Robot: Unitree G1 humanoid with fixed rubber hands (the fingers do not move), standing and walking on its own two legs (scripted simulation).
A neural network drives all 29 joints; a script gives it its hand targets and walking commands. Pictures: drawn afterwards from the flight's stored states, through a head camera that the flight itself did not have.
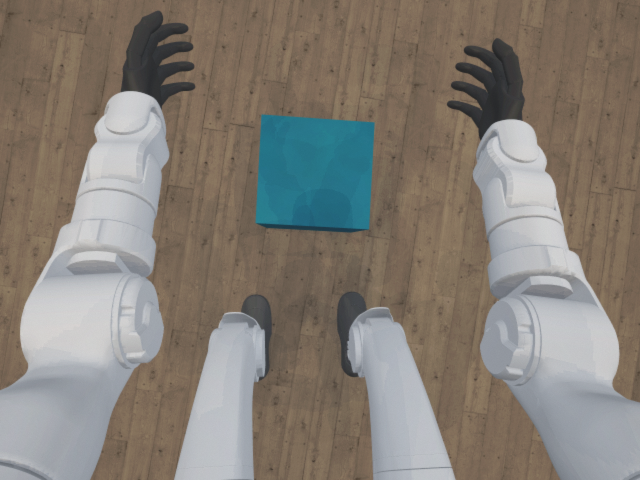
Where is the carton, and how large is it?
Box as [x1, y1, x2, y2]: [256, 115, 374, 232]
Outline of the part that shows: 261,115 256,223 266,227 350,232 368,229 374,122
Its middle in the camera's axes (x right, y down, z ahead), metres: -0.01 -0.12 +0.84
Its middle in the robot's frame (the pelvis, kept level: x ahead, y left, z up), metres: +0.48 -0.02 -0.52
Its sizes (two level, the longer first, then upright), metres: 0.210 0.200 0.250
